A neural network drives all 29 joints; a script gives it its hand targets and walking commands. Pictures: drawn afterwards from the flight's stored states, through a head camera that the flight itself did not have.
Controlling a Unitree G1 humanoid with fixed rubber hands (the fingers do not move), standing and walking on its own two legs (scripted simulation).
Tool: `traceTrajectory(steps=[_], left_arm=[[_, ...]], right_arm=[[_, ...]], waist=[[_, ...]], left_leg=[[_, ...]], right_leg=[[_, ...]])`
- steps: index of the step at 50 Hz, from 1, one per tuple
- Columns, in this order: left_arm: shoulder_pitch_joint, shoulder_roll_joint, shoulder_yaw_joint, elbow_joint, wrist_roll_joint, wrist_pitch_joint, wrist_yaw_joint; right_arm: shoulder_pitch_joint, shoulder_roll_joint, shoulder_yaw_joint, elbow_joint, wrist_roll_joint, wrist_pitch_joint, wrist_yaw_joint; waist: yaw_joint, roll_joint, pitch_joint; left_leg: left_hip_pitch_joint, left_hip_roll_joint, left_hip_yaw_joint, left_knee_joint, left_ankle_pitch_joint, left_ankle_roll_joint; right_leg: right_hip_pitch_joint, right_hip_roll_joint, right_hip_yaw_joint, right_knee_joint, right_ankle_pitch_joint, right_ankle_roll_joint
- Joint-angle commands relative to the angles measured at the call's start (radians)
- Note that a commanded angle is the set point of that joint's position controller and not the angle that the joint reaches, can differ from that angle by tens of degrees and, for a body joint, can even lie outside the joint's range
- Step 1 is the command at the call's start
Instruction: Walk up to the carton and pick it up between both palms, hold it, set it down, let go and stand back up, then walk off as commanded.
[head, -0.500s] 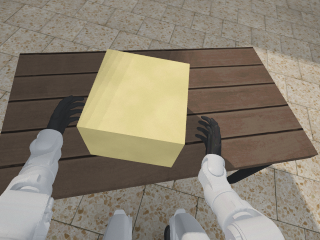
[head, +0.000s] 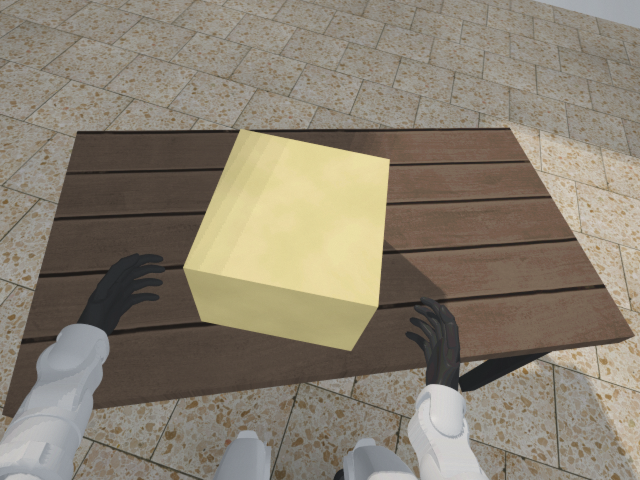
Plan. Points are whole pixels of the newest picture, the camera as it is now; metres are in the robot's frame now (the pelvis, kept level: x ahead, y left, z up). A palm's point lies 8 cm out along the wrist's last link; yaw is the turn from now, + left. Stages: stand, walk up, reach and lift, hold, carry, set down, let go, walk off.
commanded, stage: set down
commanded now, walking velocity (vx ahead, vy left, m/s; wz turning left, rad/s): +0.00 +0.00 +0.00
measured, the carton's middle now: (295, 240) +0.47 +0.03 -0.06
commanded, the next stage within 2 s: none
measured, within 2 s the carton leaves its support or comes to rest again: neither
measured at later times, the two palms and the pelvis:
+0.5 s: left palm (41, 378) +0.24 +0.29 +0.02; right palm (467, 422) +0.20 -0.15 +0.01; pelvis +0.02 +0.00 +0.05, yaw +0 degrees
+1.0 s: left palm (49, 417) +0.20 +0.27 +0.02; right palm (475, 411) +0.21 -0.17 +0.02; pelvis +0.04 -0.02 +0.06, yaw +0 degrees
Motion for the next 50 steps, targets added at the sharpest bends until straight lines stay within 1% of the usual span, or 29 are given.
traceTrajectory(steps=[1, 3, 5, 8, 9, 13, 14, 15, 17, 19, 20, 22, 23, 25, 27, 28, 31, 33, 35, 36, 37, 38, 39, 40, 41, 43, 47, 48, 50], left_arm=[[-0.158, 0.168, 0.064, -0.224, -0.017, -0.036, -0.002], [-0.118, 0.184, 0.074, -0.199, -0.034, -0.027, -0.015], [-0.086, 0.186, 0.089, -0.299, -0.023, -0.022, -0.017], [0.026, 0.162, 0.1, -0.304, -0.013, -0.004, -0.024], [0.057, 0.152, 0.09, -0.364, -0.032, -0.014, -0.023], [0.162, 0.181, 0.128, -0.315, -0.033, -0.034, -0.026], [0.135, 0.165, 0.096, -0.327, -0.037, -0.051, -0.026], [0.211, 0.167, 0.121, -0.365, -0.043, -0.039, -0.026], [0.088, 0.185, 0.063, -0.347, -0.08, -0.073, -0.018], [0.193, 0.192, 0.085, -0.42, -0.081, -0.081, -0.011], [0.239, 0.192, 0.071, -0.301, -0.106, -0.1, -0.022], [0.202, 0.212, 0.07, -0.309, -0.122, -0.107, -0.028], [0.182, 0.22, 0.062, -0.281, -0.106, -0.121, -0.029], [0.235, 0.212, 0.079, -0.4, -0.092, -0.107, -0.02], [0.253, 0.181, 0.043, -0.39, -0.094, -0.106, -0.016], [0.27, 0.191, 0.038, -0.361, -0.109, -0.099, -0.026], [0.317, 0.185, 0.034, -0.357, -0.097, -0.088, -0.024], [0.323, 0.178, 0.035, -0.366, -0.095, -0.099, -0.021], [0.338, 0.187, 0.066, -0.378, -0.075, -0.096, -0.011], [0.343, 0.192, 0.044, -0.385, -0.07, -0.091, -0.01], [0.36, 0.179, 0.055, -0.443, -0.066, -0.088, 0.002], [0.368, 0.181, 0.057, -0.4, -0.092, -0.086, -0.009], [0.35, 0.166, 0.047, -0.291, -0.076, -0.076, -0.015], [0.367, 0.184, 0.055, -0.372, -0.074, -0.077, -0.009], [0.357, 0.173, 0.061, -0.293, -0.079, -0.082, -0.015], [0.407, 0.169, 0.072, -0.362, -0.088, -0.081, -0.011], [0.354, 0.163, 0.058, -0.371, -0.056, -0.051, 0.001], [0.372, 0.162, 0.053, -0.371, -0.083, -0.072, -0.007], [0.374, 0.134, 0.049, -0.36, -0.055, -0.043, 0.004]], right_arm=[[-0.024, -0.031, 0.007, -0.16, -0.015, -0.047, -0.006], [0.006, -0.034, 0.022, -0.21, -0.016, -0.058, -0.014], [0.043, -0.044, 0.015, -0.214, -0.024, -0.076, -0.014], [0.133, -0.028, 0.033, -0.176, -0.007, -0.084, -0.026], [0.16, -0.037, 0.021, -0.277, -0.002, -0.102, -0.014], [0.257, -0.016, 0.053, -0.273, -0.019, -0.114, -0.009], [0.21, -0.031, 0.022, -0.297, -0.044, -0.122, -0.011], [0.273, -0.019, 0.046, -0.313, -0.02, -0.118, -0.004], [0.156, -0.061, -0.008, -0.294, -0.03, -0.101, -0.001], [0.258, -0.032, 0.029, -0.357, -0.013, -0.104, 0.01], [0.295, -0.009, 0.033, -0.312, -0.025, -0.108, 0.009], [0.284, -0.008, 0.044, -0.313, -0.03, -0.088, 0.008], [0.266, 0.0, 0.049, -0.272, -0.026, -0.072, 0.01], [0.305, -0.022, 0.052, -0.302, -0.017, -0.086, 0.016], [0.314, -0.005, 0.048, -0.251, -0.01, -0.072, 0.022], [0.321, -0.008, 0.043, -0.265, -0.004, -0.067, 0.02], [0.351, -0.003, 0.004, -0.248, -0.023, -0.064, 0.018], [0.329, -0.013, 0.009, -0.27, -0.021, -0.074, 0.025], [0.326, -0.016, 0.041, -0.275, -0.031, -0.067, 0.036], [0.325, 0.003, 0.026, -0.255, -0.038, -0.063, 0.035], [0.32, -0.012, 0.013, -0.259, -0.033, -0.062, 0.051], [0.334, -0.013, 0.009, -0.302, -0.044, -0.055, 0.036], [0.303, 0.005, -0.002, -0.212, -0.061, -0.045, 0.039], [0.31, -0.005, 0.0, -0.252, -0.058, -0.041, 0.042], [0.29, 0.024, 0.014, -0.246, -0.069, -0.026, 0.038], [0.334, 0.02, 0.034, -0.306, -0.057, -0.029, 0.034], [0.285, 0.0, 0.017, -0.246, -0.063, 0.008, 0.059], [0.295, 0.03, 0.036, -0.295, -0.064, 0.01, 0.05], [0.28, -0.017, 0.001, -0.225, -0.09, 0.033, 0.066]], waist=[[0.015, 0.247, -0.37], [0.011, 0.201, -0.371], [-0.006, 0.242, -0.32], [0.022, 0.248, -0.199], [0.026, 0.247, -0.265], [0.056, 0.148, -0.127], [0.039, 0.171, -0.136], [0.06, 0.158, -0.142], [0.021, 0.172, -0.067], [0.052, 0.194, -0.098], [0.057, 0.131, -0.071], [0.058, 0.119, -0.035], [0.058, 0.149, 0.0], [0.077, 0.189, -0.05], [0.072, 0.221, -0.003], [0.065, 0.208, 0.043], [0.045, 0.183, 0.037], [0.053, 0.175, 0.045], [0.104, 0.186, 0.068], [0.082, 0.177, 0.106], [0.1, 0.199, 0.059], [0.065, 0.139, 0.067], [0.079, 0.136, 0.102], [0.08, 0.14, 0.084], [0.092, 0.084, 0.129], [0.101, 0.098, 0.077], [0.082, 0.166, 0.102], [0.08, 0.109, 0.107], [0.086, 0.159, 0.101]], left_leg=[[0.392, 0.044, -0.041, -0.257, 0.13, -0.065], [0.42, 0.024, -0.026, -0.237, 0.206, -0.067], [0.475, 0.036, -0.036, -0.228, 0.313, -0.084], [0.502, 0.056, -0.034, -0.319, 0.259, -0.082], [0.547, 0.068, -0.044, -0.332, 0.338, -0.09], [0.557, 0.049, -0.016, -0.374, 0.247, -0.064], [0.549, 0.07, -0.029, -0.39, 0.27, -0.063], [0.596, 0.057, -0.018, -0.419, 0.268, -0.055], [0.513, 0.08, -0.025, -0.443, 0.16, -0.05], [0.579, 0.067, -0.002, -0.484, 0.162, -0.041], [0.584, 0.058, 0.017, -0.481, 0.157, -0.038], [0.552, 0.057, 0.027, -0.475, 0.123, -0.027], [0.539, 0.066, 0.014, -0.503, 0.04, -0.024], [0.591, 0.058, 0.036, -0.508, 0.182, -0.045], [0.612, 0.061, 0.027, -0.505, 0.168, -0.047], [0.606, 0.073, 0.02, -0.546, 0.081, -0.044], [0.605, 0.059, 0.04, -0.55, 0.14, -0.044], [0.654, 0.044, 0.046, -0.546, 0.177, -0.047], [0.671, 0.028, 0.068, -0.535, 0.235, -0.048], [0.68, 0.03, 0.066, -0.54, 0.235, -0.047], [0.7, 0.034, 0.064, -0.541, 0.276, -0.055], [0.681, 0.031, 0.077, -0.549, 0.234, -0.043], [0.664, 0.026, 0.08, -0.546, 0.195, -0.047], [0.688, 0.025, 0.085, -0.555, 0.221, -0.042], [0.67, 0.021, 0.096, -0.573, 0.139, -0.021], [0.716, 0.017, 0.103, -0.56, 0.256, -0.032], [0.68, 0.037, 0.096, -0.587, 0.232, -0.034], [0.682, 0.035, 0.089, -0.584, 0.207, -0.025], [0.719, 0.025, 0.096, -0.589, 0.251, -0.043]], right_leg=[[0.18, -0.023, 0.019, -0.141, 0.177, -0.042], [0.208, -0.027, 0.019, -0.174, 0.203, -0.047], [0.193, -0.014, 0.007, -0.192, 0.212, -0.05], [0.301, -0.004, -0.003, -0.249, 0.2, -0.053], [0.312, 0.006, -0.008, -0.244, 0.237, -0.055], [0.38, -0.015, 0.012, -0.327, 0.203, -0.066], [0.387, -0.003, -0.005, -0.306, 0.202, -0.064], [0.42, -0.011, 0.004, -0.342, 0.218, -0.072], [0.425, -0.001, -0.005, -0.32, 0.143, -0.069], [0.499, -0.007, 0.002, -0.348, 0.171, -0.072], [0.525, -0.022, 0.01, -0.379, 0.176, -0.074], [0.516, -0.026, 0.023, -0.368, 0.134, -0.076], [0.528, -0.034, 0.033, -0.378, 0.082, -0.084], [0.577, -0.015, 0.024, -0.383, 0.176, -0.087], [0.56, -0.031, 0.041, -0.396, 0.135, -0.097], [0.577, -0.019, 0.032, -0.409, 0.106, -0.097], [0.63, -0.022, 0.036, -0.435, 0.135, -0.092], [0.593, -0.025, 0.042, -0.455, 0.137, -0.096], [0.588, -0.038, 0.06, -0.471, 0.129, -0.105], [0.589, -0.037, 0.061, -0.484, 0.124, -0.1], [0.612, -0.032, 0.066, -0.482, 0.15, -0.105], [0.629, -0.036, 0.068, -0.492, 0.145, -0.099], [0.623, -0.055, 0.079, -0.513, 0.087, -0.108], [0.625, -0.05, 0.076, -0.518, 0.101, -0.1], [0.623, -0.063, 0.092, -0.528, 0.052, -0.096], [0.646, -0.063, 0.087, -0.52, 0.133, -0.093], [0.656, -0.051, 0.081, -0.513, 0.118, -0.098], [0.672, -0.053, 0.089, -0.523, 0.104, -0.093], [0.641, -0.053, 0.076, -0.538, 0.101, -0.101]])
